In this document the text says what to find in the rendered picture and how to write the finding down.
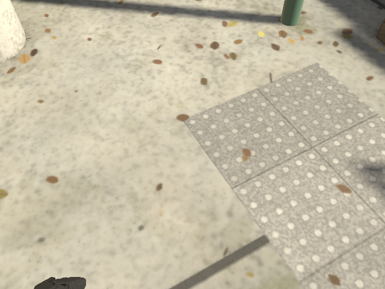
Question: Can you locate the left robot hand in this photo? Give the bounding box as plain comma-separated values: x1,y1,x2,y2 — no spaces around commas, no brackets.
34,277,86,289

